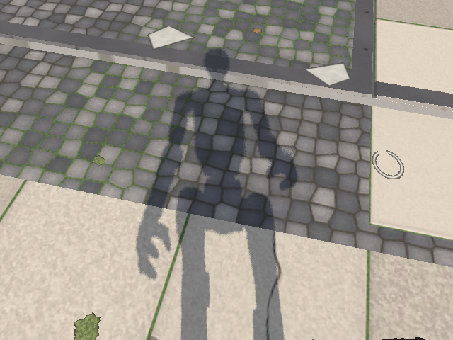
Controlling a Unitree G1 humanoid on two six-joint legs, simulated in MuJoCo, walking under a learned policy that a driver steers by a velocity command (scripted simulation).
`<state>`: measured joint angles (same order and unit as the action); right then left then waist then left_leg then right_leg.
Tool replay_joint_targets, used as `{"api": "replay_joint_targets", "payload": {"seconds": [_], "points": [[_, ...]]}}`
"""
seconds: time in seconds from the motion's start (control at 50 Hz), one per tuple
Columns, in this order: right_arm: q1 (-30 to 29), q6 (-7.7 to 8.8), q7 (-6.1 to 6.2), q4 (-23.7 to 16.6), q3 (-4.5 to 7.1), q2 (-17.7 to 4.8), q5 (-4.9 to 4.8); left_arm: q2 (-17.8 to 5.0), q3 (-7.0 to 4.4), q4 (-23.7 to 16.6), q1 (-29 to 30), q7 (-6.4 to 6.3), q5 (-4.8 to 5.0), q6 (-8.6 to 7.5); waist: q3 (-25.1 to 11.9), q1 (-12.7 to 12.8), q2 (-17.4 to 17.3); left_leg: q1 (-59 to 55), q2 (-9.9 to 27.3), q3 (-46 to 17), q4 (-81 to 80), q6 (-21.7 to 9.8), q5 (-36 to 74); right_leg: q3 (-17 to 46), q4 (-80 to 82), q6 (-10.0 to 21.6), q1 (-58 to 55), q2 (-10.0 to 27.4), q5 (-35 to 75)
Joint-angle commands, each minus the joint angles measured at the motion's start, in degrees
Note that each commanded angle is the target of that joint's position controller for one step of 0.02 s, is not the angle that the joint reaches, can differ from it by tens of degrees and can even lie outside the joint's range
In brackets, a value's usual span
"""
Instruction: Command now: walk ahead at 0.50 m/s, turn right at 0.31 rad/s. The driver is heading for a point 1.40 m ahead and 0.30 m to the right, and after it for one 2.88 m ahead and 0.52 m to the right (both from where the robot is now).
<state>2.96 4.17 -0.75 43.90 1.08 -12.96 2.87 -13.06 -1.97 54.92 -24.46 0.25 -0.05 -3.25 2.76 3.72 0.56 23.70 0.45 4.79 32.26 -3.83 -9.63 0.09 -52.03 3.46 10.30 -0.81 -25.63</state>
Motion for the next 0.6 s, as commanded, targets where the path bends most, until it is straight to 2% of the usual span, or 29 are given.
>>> {"api": "replay_joint_targets", "payload": {"seconds": [0.02,0.06,0.12,0.18,0.24,0.28,0.34,0.36,0.4,0.42,0.44,0.46,0.48,0.5,0.52,0.54,0.56,0.58,0.6], "points": [[12.28,0.03,0.62,1.42,2.53,-7.21,-0.97,-6.10,-1.74,-4.58,1.94,0.02,-0.10,-0.28,-4.87,-6.29,-5.14,-24.25,19.48,-24.38,-19.87,-7.05,-6.96,3.12,-15.69,1.79,25.38,4.33,5.70],[11.04,0.84,0.95,2.24,1.97,-5.08,-1.30,-5.07,-1.99,-3.96,1.66,0.76,-1.28,1.13,-2.22,-3.84,-6.60,-18.21,15.82,-15.05,-21.85,-4.45,0.83,2.66,-13.29,0.89,21.94,5.86,8.04],[13.11,2.34,1.06,3.67,2.30,-5.63,-1.93,-3.27,-2.05,-5.02,4.29,1.77,-1.56,2.72,-1.53,-2.66,-4.99,-17.42,15.26,-8.78,-23.66,-4.59,8.22,1.91,-12.73,-0.07,23.48,6.10,11.64],[15.45,2.59,1.25,5.01,2.56,-5.82,-1.91,-2.96,-2.04,-7.03,9.88,2.49,-1.80,3.25,0.09,-3.06,-4.52,-18.90,14.85,-3.61,-24.83,-4.83,10.80,1.25,-9.75,-0.96,28.81,6.89,17.41],[16.80,2.42,1.26,6.14,2.48,-5.53,-1.70,-2.28,-1.49,-9.34,16.09,3.12,-1.70,3.10,1.88,-3.87,-4.35,-19.22,13.40,1.61,-24.82,-4.41,13.39,-0.64,-0.35,-1.36,29.25,6.46,23.21],[17.87,2.35,1.42,6.76,2.67,-6.41,-1.71,-1.80,-0.95,-10.92,20.32,3.56,-1.82,2.94,2.62,-4.86,-4.56,-19.78,13.40,4.30,-24.55,-4.06,15.36,-3.04,6.44,-0.84,27.11,5.83,25.87],[20.79,1.82,1.81,8.23,3.03,-7.78,-1.66,-2.37,-0.72,-13.00,24.73,3.97,-2.11,2.89,3.53,-6.08,-4.28,-24.39,14.95,6.69,-22.91,-3.63,20.20,-6.17,12.42,1.16,25.69,4.76,23.60],[21.39,1.48,1.96,8.65,3.12,-8.11,-1.64,-2.68,-0.78,-13.44,25.30,3.98,-2.23,2.87,3.55,-6.08,-4.32,-26.41,15.34,7.50,-21.44,-3.35,23.63,-6.95,13.73,2.05,25.21,4.14,21.74],[21.22,0.76,2.31,9.01,3.39,-9.40,-1.51,-3.46,-1.17,-13.50,24.02,3.66,-2.34,2.88,1.95,-4.87,-5.36,-29.48,15.59,9.53,-15.34,-2.61,39.65,-9.13,15.42,4.27,21.11,1.14,16.40],[21.01,0.28,2.45,9.12,3.65,-10.41,-1.45,-4.14,-1.55,-12.95,21.46,3.33,-2.35,2.84,0.05,-3.55,-6.24,-30.49,15.70,10.26,-10.05,-2.35,48.27,-10.11,15.68,5.57,17.55,-0.96,12.91],[20.75,-0.39,2.45,9.09,3.91,-11.33,-1.42,-5.13,-2.17,-11.64,16.44,2.96,-2.27,2.56,-2.95,-1.39,-6.37,-30.52,15.63,10.62,-1.70,-2.27,52.52,-10.38,16.88,7.04,12.14,-3.20,10.37],[20.05,-0.94,2.32,8.66,3.99,-11.78,-1.66,-6.55,-3.16,-9.09,8.18,2.32,-2.56,1.95,-7.64,2.38,-4.70,-26.20,14.87,11.42,10.69,-1.24,47.55,-9.41,21.31,8.80,1.21,-4.93,11.98],[20.03,-0.93,2.12,6.97,3.54,-10.19,-1.51,-11.64,-4.99,-6.88,-0.39,1.33,-3.21,1.71,-13.50,5.67,0.84,-13.83,13.11,11.45,28.03,0.71,28.41,3.29,24.53,11.73,-13.23,3.50,5.70],[20.06,-0.26,0.91,2.30,2.80,-4.90,-2.28,-18.09,-6.53,-8.37,3.02,0.87,-1.98,2.35,-17.31,1.05,15.54,12.61,-0.81,6.83,49.79,4.75,-20.30,36.97,32.04,20.42,-28.82,19.11,4.63],[13.21,0.58,0.64,0.63,3.32,-9.33,-1.82,-17.70,-6.42,-8.92,1.48,0.61,-0.97,3.11,-16.86,3.92,4.89,19.31,0.02,-5.14,52.20,4.38,-18.35,40.00,36.63,20.63,-28.17,20.17,10.69],[10.50,1.35,0.40,-0.19,2.85,-7.91,-2.53,-15.11,-5.74,-8.21,4.01,0.00,-0.80,3.07,-9.81,2.30,1.97,21.21,3.21,-6.29,49.58,3.72,-12.72,31.06,36.36,19.37,-22.50,19.33,16.26],[11.93,1.84,0.61,0.72,2.67,-7.55,-2.58,-11.66,-4.89,-7.86,6.35,-0.16,-0.53,2.64,-4.59,-0.71,-1.97,17.66,5.45,-6.19,42.88,3.60,-9.33,25.26,36.95,16.73,-13.87,16.68,24.40],[11.69,1.26,0.69,0.70,2.75,-7.37,-1.59,-9.98,-4.36,-7.90,8.47,-0.39,-0.31,2.07,-2.81,-2.83,-2.57,14.19,6.70,-6.80,38.58,3.97,-8.95,20.98,37.32,14.81,-8.80,13.40,28.98],[13.41,0.13,0.65,1.22,2.64,-7.08,-0.54,-8.76,-3.89,-8.34,10.21,-0.49,-0.15,1.57,-3.08,-4.51,-2.09,10.57,6.92,-6.81,36.47,4.63,-8.55,17.91,38.00,13.99,-5.61,11.29,32.22]]}}
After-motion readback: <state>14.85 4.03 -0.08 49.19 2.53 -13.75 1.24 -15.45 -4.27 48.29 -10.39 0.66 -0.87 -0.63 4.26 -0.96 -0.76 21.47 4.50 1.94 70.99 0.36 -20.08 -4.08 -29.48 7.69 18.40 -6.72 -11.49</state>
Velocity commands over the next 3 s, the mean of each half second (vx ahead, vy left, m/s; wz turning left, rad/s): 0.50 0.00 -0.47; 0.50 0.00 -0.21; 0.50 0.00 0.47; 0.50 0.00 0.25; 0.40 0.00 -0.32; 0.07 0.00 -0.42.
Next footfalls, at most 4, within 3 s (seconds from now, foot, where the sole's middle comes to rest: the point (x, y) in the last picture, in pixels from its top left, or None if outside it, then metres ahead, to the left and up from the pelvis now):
0.46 right None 0.37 -0.14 -0.76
1.02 left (282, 257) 0.73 -0.12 -0.76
1.54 right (345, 197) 0.98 -0.35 -0.76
2.04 left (282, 142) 1.22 -0.13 -0.76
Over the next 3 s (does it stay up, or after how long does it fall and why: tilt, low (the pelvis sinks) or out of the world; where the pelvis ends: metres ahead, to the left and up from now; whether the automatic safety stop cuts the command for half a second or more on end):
stays up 1.38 -0.20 0.02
